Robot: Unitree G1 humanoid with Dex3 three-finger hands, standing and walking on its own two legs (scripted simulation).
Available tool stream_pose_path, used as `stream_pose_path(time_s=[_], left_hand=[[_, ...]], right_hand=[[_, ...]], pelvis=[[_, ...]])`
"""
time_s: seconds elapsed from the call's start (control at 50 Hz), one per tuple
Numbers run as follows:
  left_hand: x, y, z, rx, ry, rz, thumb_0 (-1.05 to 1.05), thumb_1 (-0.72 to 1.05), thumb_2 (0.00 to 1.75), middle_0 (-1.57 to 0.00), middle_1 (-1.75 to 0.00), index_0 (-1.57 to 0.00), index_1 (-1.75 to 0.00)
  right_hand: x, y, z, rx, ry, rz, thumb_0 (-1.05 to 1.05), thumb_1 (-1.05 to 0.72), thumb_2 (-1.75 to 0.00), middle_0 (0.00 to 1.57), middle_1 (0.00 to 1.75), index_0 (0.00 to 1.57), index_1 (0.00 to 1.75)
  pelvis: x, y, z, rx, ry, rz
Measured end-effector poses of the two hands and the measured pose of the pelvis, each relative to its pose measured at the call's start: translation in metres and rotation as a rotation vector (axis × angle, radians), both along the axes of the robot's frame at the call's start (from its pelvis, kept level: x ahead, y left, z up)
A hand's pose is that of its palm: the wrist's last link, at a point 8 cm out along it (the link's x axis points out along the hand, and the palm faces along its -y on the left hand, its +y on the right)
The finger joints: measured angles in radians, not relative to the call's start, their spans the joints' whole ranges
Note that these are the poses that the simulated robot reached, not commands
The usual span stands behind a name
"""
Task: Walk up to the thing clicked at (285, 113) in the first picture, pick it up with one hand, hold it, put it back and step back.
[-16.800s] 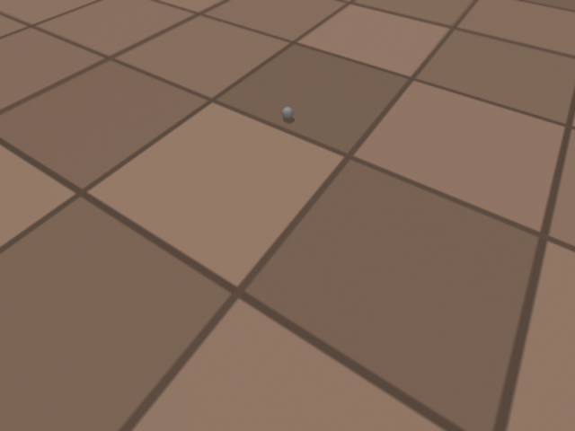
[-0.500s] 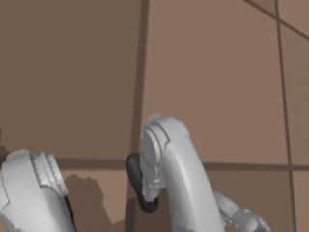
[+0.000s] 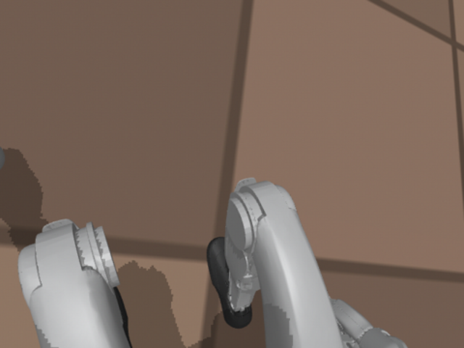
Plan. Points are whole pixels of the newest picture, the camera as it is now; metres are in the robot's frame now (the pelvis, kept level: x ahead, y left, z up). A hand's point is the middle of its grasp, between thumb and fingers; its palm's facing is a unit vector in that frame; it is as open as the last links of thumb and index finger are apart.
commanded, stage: settle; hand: left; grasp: from above
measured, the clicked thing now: out of the picture +0.43 +0.33 -0.23
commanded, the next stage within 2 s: lift in 0.44 s
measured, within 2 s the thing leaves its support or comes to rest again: neither
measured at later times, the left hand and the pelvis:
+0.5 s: hand out of the picture +0.40 +0.34 -0.13, palm faces -0.46 -0.10 -0.88, open 9.0 cm; pelvis -0.01 -0.01 +0.03, yaw +4 degrees
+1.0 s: hand out of the picture +0.36 +0.34 -0.04, palm faces -0.47 -0.12 -0.88, open 9.0 cm; pelvis -0.02 +0.00 +0.09, yaw +7 degrees
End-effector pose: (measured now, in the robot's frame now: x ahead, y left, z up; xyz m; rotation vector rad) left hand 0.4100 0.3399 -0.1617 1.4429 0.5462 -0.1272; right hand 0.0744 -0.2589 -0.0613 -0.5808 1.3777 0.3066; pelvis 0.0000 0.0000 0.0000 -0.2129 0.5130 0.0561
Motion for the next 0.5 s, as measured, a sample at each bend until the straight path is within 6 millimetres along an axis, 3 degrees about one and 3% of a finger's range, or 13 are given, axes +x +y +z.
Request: stream_pose_path(time_s=[0.26, 0.5], left_hand=[[-0.006, 0.002, 0.061, 0.032, 0.064, -0.005, 0.09, 0.22, 0.51, -0.89, -0.84, -0.61, -0.64], [-0.007, -0.001, 0.087, 0.022, 0.056, -0.051, 0.1, 0.23, 0.5, -0.95, -0.75, -0.63, -0.59]], right_hand=[[0.027, -0.003, -0.008, 0.042, -0.091, -0.088, 0.0, -0.91, -0.89, 0.2, 0.3, 0.2, 0.3], [0.009, -0.013, 0.0, -0.016, -0.068, -0.16, 0.0, -0.91, -0.89, 0.2, 0.3, 0.2, 0.3]], pelvis=[[-0.006, -0.005, 0.018, 0.043, 0.039, 0.03], [-0.011, -0.008, 0.029, 0.06, 0.044, 0.041]])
